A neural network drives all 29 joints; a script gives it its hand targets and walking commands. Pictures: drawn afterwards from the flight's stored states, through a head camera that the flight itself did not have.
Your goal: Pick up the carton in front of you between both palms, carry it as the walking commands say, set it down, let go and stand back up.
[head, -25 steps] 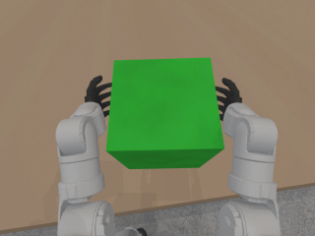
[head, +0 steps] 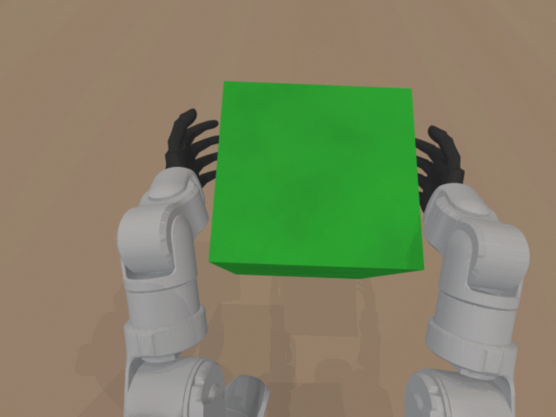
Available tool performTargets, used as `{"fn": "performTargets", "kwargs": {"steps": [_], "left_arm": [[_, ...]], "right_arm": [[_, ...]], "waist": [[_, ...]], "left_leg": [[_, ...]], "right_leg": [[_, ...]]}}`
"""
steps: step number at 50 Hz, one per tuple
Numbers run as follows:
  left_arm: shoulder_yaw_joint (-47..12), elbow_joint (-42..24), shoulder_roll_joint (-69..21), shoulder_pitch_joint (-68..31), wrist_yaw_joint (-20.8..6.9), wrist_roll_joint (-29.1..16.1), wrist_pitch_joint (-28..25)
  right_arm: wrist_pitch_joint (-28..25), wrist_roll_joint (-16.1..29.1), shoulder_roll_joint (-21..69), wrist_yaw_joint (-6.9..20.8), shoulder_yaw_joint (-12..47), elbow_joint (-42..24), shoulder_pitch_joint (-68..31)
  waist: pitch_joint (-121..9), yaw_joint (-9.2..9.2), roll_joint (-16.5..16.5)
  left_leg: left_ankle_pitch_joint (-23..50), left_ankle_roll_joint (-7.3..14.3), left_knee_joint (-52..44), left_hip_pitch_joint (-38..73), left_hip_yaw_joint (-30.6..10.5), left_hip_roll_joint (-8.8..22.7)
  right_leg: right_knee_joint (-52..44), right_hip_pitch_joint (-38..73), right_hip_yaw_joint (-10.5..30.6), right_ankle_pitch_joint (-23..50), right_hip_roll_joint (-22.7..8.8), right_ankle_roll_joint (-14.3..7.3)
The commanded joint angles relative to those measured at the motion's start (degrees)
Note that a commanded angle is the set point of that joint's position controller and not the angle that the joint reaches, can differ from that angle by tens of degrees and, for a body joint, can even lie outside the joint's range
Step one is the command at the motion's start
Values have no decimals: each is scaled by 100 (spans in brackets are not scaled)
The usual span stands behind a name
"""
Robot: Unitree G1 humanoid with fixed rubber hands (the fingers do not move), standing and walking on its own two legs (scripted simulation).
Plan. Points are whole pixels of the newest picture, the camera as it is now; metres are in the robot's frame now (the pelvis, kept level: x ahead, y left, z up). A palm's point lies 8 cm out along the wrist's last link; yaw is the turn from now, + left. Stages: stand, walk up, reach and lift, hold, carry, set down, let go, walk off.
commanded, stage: carry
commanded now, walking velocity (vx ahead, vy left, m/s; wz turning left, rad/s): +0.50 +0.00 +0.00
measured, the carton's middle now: (305, 200) +0.40 +0.03 +0.05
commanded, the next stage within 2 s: none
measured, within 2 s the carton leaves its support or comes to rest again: neither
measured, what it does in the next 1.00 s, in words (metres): climbs: left foot 0.11 m higher, then right foot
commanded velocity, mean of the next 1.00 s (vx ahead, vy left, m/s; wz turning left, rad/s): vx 0.50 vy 0.00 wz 0.00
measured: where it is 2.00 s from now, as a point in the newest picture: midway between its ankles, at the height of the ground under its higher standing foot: (357, 86)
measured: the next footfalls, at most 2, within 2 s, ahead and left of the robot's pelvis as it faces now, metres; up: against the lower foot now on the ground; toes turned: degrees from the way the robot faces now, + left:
left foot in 0.14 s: +0.36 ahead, +0.01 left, +0.11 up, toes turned -2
right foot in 0.44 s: +0.66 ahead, -0.15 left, +0.11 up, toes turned -7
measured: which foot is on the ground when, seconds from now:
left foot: up 0.00-0.12, down 0.14-0.42, up 0.44-0.76, down 0.78-1.00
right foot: down 0.00-0.12, up 0.14-0.42, down 0.44-0.78, up 0.80-1.00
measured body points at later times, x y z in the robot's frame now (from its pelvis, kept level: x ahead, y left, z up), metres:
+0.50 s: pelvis +0.60 -0.06 +0.13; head +0.63 -0.04 +0.58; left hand +0.98 +0.00 +0.19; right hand +0.92 -0.30 +0.21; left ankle +0.39 +0.05 -0.49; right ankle +0.63 -0.14 -0.60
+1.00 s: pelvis +1.07 -0.06 +0.14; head +1.11 -0.07 +0.59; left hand +1.35 +0.04 +0.21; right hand +1.30 -0.26 +0.21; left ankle +1.07 -0.02 -0.60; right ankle +1.03 -0.19 -0.53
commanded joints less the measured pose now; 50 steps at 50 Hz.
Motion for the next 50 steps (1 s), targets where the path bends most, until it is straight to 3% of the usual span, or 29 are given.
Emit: {"fn": "performTargets", "kwargs": {"steps": [1, 3, 4, 5, 6, 8, 9, 12, 14, 16, 18, 19, 21, 23, 25, 26, 29, 31, 32, 33, 35, 36, 37, 38, 40, 42, 44, 46, 50], "left_arm": [[-4120, -1807, -3746, -4016, -597, -2908, -250], [-4090, -1299, -3910, -3134, -785, -3148, -155], [-4029, -1858, -3924, -3841, -801, -3109, -221], [-3984, -1103, -3918, -3008, -801, -2709, -145], [-3793, -1327, -3921, -2742, -761, -2419, -192], [-3270, -24, -3202, -2457, -639, -1654, -175], [-3139, -779, -3398, -2165, -596, -1584, -386], [-2452, -327, -3359, -1024, -362, -393, -711], [-1973, -26, -3169, -1262, -169, 129, -834], [-1546, 1051, -2929, -631, -72, 812, -833], [-1737, 1391, -3416, -464, -238, 969, -944], [-1592, 1659, -3106, -852, -405, 1209, -1027], [-1632, 3197, -3654, -381, -713, 987, -978], [-2016, 2819, -4305, -1128, -816, 487, -1093], [-3455, 929, -5486, -2477, -599, -723, -1104], [-3724, 166, -5344, -2812, -514, -1069, -1042], [-4515, -702, -5254, -2654, -565, -1749, -702], [-4379, 151, -5123, -1481, -824, -1958, -420], [-4589, -745, -5207, -1940, -964, -2441, -476], [-4569, -899, -4957, -1571, -1028, -2511, -345], [-4598, -1097, -4738, -473, -1054, -2193, -116], [-4448, -1334, -4624, -92, -1051, -2316, 22], [-4476, -1327, -4670, 180, -1049, -2311, 203], [-4330, -1031, -4521, 1372, -1043, -2023, 396], [-4204, -2161, -4789, 918, -1090, -2007, 388], [-4094, -2191, -4871, 1504, -1019, -1561, 368], [-4085, -1936, -4693, 1946, -885, -1255, 331], [-4127, -2585, -4769, 1996, -799, -1244, 213], [-4410, -2334, -4447, 2030, -797, -1005, 289]], "right_arm": [[-352, -474, 3227, -409, 2237, -301, -3010], [-476, -118, 3147, -475, 2554, -836, -3526], [-520, 269, 3542, -391, 3024, -886, -3509], [-662, 231, 3917, -336, 3464, -807, -3261], [-587, 366, 4262, -253, 3802, -507, -2734], [-523, 653, 4734, -77, 4210, 38, -3164], [-532, 1080, 5035, 25, 4510, -16, -2863], [-718, 2161, 5702, 534, 5395, -587, -3755], [-895, 2724, 5780, 624, 5535, -590, -4447], [-809, 2653, 5722, 687, 5321, 521, -4103], [-840, 2337, 5936, 991, 5037, 1850, -3328], [-784, 1476, 6100, 1109, 4175, 3861, -1926], [-1014, 1261, 6107, 1240, 3741, 3976, -2458], [-1182, 1168, 6424, 1309, 3671, 3567, -2799], [-1188, 1602, 6580, 1104, 3965, 1355, -3706], [-1065, 1194, 6208, 908, 3582, 1849, -2204], [-902, -356, 5162, 308, 1955, 2554, 363], [-743, -1114, 4551, 96, 2155, 1963, 262], [-804, -908, 4523, 91, 2462, 924, -287], [-678, -695, 4770, 79, 2919, 173, -417], [-544, -345, 4770, 134, 3558, -1052, -493], [-428, -13, 4864, 185, 3721, -1351, -81], [-291, 20, 4796, 195, 3638, -1250, 409], [-156, 96, 4961, 203, 3859, -1095, 1099], [60, 608, 5528, 419, 4261, -1505, 1080], [42, 1012, 5928, 637, 4835, -2139, 759], [26, 1473, 5405, 797, 5178, -3207, -93], [175, 1716, 5378, 874, 5300, -2975, 456], [338, 1580, 5190, 1043, 5109, -1994, 1192]], "waist": [[-1892, -645, 533], [-3226, -2370, -103], [-3779, -3179, 1540], [-4302, -3201, 2432], [-4959, -2508, 1542], [-3790, -2083, 254], [-3740, -1767, -24], [-3200, -1591, -62], [-2617, -1838, 291], [-2283, -1700, 362], [-2657, -1052, 752], [-2429, -769, 351], [-2001, -558, -343], [-1995, -340, 438], [-1941, -122, 1324], [-2144, -440, 1979], [-1826, -601, 1390], [-1330, -555, -208], [-1570, -630, -102], [-1510, -694, -912], [-2078, -855, -241], [-2679, -1007, 44], [-3174, -1045, 1458], [-3845, -949, 1716], [-3269, -795, 955], [-2915, -847, 85], [-2472, -831, 423], [-2377, -890, 839], [-1403, -873, 1581]], "left_leg": [[437, 212, -4054, 754, 2076, -105], [4461, 33, -5044, 6408, 2382, -805], [5915, 1071, -6887, 7630, 210, 426], [8044, 2148, -8004, 7372, -2613, 1786], [8511, 2341, -8369, 7141, -4169, 2136], [7105, 1815, -8243, 6783, -4682, 2227], [6100, 1672, -8594, 6474, -4883, 2128], [7481, 1117, -8116, 5908, -2792, 1795], [8528, 1126, -8134, 5341, -2444, 1559], [9345, 446, -8063, 3845, -1163, 666], [7559, -69, -7163, 2451, -376, 652], [3293, -316, -6165, 1211, -380, 608], [1478, -481, -3155, -641, -76, 427], [1056, -461, -2256, -2596, -117, 398], [1346, -419, -3133, -2799, 248, 621], [2389, -479, -4332, -1113, 220, 786], [4158, -411, -7129, 501, 636, 761], [5728, -410, -8190, 1883, 1292, 579], [6142, -361, -8682, 2620, 1377, 469], [6581, -416, -9270, 3222, 1621, 300], [7040, -268, -9509, 4953, 1553, 560], [8062, 86, -9280, 6313, 825, 1256], [10431, 818, -8977, 7677, -958, 2775], [10918, 1316, -8721, 8112, -2104, 3377], [7629, 1249, -9435, 6890, -2297, 3254], [5925, 644, -9765, 5660, -1156, 2700], [6260, 324, -10030, 4979, -447, 2186], [6551, 685, -10194, 5023, -439, 2435], [6599, 437, -10370, 4817, 230, 2154]], "right_leg": [[-591, 513, -453, 11471, -336, -68], [1260, -2570, -12, 11372, -835, -394], [6239, -3498, -92, 4600, 500, 178], [9991, -3581, 1327, -458, 1614, 453], [10140, -2907, 2162, 201, 1333, 185], [9394, -4179, 1414, 589, 1063, -246], [8768, -4218, 1353, 397, 826, -150], [6679, -3755, 1011, -382, 269, 317], [5086, -3831, 726, -781, 149, 186], [1828, -1560, -146, 1352, 332, 60], [-348, 1478, -536, 5031, 460, 277], [-674, 2593, 334, 6706, -621, -86], [-432, 4148, 1432, 9738, -1759, -859], [99, 5055, 2525, 9244, -2240, -1352], [47, 4949, 2322, 8083, -1648, -910], [-452, 3446, 2041, 6938, -1533, -684], [-1019, 1698, 931, 7314, -1031, -302], [-1537, 444, 142, 7122, -611, 102], [-1550, 684, 62, 7578, -753, 146], [-1010, 653, -191, 7497, -552, 272], [730, 239, -390, 7108, -578, 578], [2081, -392, -356, 5170, -340, 647], [4023, -2082, -294, 951, 414, 724], [5309, -2630, 204, 258, 422, 601], [5369, -3266, 722, 628, -6, 342], [4318, -2414, 464, 1160, -558, 428], [3560, -2129, 77, 1252, -365, 459], [2941, -2354, -44, 1168, -263, 418], [1303, -2231, -318, 1913, -273, 401]]}}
